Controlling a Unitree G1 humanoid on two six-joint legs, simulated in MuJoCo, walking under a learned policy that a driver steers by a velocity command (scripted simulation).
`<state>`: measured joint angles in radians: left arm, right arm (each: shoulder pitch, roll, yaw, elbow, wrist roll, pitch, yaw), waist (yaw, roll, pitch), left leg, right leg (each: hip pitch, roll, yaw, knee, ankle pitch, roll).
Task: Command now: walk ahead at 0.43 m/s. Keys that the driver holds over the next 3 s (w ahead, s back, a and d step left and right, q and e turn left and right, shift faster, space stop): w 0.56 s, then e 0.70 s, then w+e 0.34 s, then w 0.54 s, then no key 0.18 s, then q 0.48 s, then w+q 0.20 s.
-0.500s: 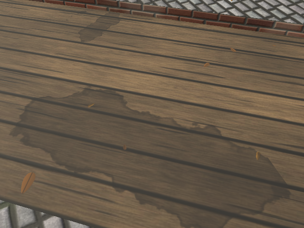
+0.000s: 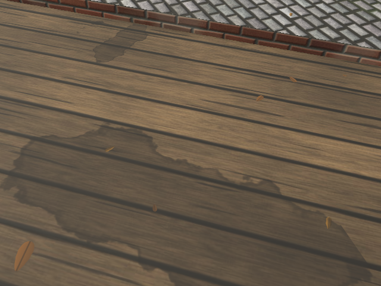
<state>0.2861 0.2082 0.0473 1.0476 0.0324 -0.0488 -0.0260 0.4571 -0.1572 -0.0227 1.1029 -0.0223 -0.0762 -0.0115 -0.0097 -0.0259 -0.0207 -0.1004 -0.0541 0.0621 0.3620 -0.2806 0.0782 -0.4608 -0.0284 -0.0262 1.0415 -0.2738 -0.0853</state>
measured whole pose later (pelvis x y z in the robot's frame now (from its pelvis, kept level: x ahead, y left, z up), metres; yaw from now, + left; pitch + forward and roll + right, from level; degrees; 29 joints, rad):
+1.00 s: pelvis +0.50 +0.03 -0.12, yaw -10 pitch +1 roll +0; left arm 0.19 0.24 0.07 0.90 0.04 0.02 0.00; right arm 0.22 -0.18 -0.03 0.93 -0.02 -0.06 -0.03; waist 0.03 -0.04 0.12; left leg -0.30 0.03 0.18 0.46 -0.18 0.06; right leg -0.69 -0.03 -0.03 1.25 -0.30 0.00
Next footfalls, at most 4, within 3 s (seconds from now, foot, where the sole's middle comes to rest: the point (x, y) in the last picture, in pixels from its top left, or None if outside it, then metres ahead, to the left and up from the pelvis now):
0.26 right None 0.25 -0.08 -0.78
0.78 left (159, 283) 0.60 0.11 -0.90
1.20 right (216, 281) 0.60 -0.10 -0.90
1.68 left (177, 248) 0.74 0.05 -0.90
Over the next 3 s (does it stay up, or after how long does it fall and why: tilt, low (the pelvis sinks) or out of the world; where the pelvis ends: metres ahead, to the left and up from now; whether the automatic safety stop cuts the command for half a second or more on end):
stays up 0.92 -0.26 -0.12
